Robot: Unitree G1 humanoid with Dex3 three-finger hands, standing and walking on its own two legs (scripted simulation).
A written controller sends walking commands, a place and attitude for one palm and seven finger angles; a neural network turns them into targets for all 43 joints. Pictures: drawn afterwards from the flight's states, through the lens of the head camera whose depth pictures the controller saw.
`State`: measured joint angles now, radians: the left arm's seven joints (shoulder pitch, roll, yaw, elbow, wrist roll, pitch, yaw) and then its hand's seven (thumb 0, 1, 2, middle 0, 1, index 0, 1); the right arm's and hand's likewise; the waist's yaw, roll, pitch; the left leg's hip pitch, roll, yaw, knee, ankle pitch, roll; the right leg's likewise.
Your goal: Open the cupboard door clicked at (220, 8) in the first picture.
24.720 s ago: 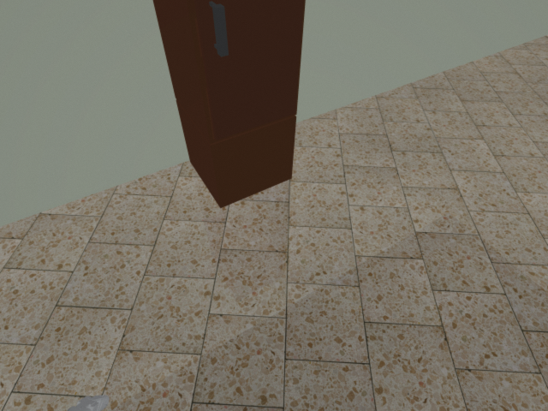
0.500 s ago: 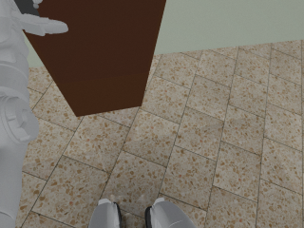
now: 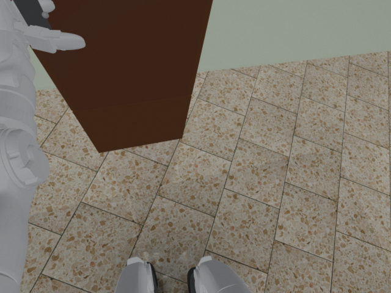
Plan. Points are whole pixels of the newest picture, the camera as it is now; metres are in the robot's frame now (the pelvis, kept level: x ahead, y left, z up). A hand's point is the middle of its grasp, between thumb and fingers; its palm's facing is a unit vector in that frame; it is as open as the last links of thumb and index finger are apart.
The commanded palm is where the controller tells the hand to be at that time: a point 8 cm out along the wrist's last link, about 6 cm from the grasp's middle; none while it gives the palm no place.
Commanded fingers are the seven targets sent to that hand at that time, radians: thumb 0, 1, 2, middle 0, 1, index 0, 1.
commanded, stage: close the thumb around the handle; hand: left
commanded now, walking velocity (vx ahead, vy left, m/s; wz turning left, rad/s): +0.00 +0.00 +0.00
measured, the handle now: out of the picture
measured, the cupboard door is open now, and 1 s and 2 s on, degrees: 0 1 43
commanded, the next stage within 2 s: pull the door open along its arc in 0.68 s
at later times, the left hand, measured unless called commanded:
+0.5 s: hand (43, 14) +0.60 +0.16 +0.12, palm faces +0.10 -0.99 +0.01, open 7.1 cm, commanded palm +0.58 +0.18 +0.12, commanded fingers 0.00 0.90 0.90 -0.40 -1.35 -0.40 -1.35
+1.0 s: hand (45, 17) +0.59 +0.16 +0.12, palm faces +0.10 -0.99 +0.01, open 6.0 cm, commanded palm +0.55 +0.19 +0.12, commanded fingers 0.00 0.90 0.90 -0.40 -1.35 -0.40 -1.35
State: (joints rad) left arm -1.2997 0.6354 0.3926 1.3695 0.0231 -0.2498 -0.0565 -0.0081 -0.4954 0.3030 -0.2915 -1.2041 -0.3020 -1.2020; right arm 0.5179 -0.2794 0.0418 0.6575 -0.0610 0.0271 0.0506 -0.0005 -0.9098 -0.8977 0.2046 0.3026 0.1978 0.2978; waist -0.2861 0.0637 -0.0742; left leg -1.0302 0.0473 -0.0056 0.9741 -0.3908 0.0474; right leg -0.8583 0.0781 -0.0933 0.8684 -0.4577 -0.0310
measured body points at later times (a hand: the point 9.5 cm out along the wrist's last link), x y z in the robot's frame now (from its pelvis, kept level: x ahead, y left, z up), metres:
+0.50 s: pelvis +0.00 +0.01 +0.00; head +0.16 +0.03 +0.42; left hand +0.59 +0.22 +0.13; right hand -0.09 -0.25 -0.08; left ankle +0.02 +0.09 -0.68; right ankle -0.04 -0.11 -0.68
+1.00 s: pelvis +0.00 +0.00 +0.00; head +0.16 +0.02 +0.43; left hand +0.58 +0.21 +0.13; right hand -0.09 -0.24 -0.09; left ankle +0.02 +0.09 -0.68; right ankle -0.04 -0.11 -0.68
